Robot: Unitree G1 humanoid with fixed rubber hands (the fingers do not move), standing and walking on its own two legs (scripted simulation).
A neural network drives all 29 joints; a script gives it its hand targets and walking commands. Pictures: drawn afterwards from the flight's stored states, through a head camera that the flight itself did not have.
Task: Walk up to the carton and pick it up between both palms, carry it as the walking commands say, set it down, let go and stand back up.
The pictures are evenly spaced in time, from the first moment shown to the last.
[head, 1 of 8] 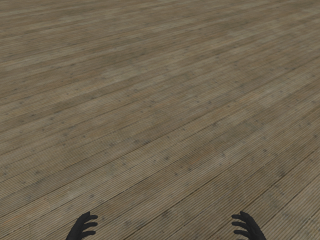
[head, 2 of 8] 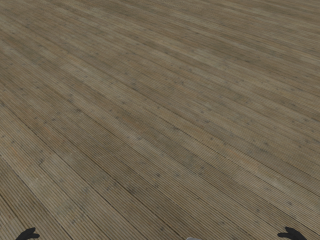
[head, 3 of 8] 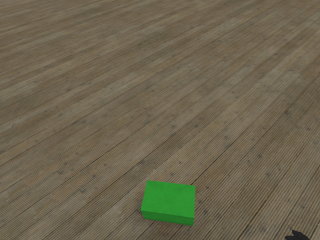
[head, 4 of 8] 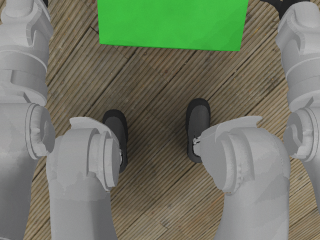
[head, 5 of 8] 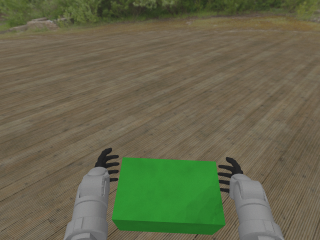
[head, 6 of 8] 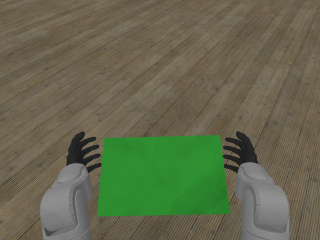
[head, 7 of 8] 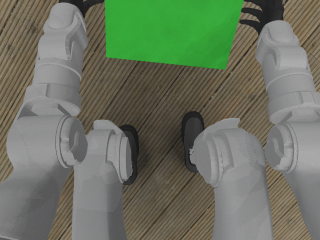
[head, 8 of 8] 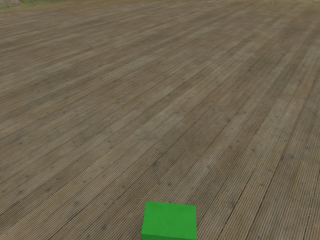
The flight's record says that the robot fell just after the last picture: no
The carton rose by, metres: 0.72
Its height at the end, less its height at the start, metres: +0.00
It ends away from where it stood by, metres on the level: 1.06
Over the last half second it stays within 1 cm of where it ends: yes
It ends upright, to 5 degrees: yes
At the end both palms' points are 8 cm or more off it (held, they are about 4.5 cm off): yes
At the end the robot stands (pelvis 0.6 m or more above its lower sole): yes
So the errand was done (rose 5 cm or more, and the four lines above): yes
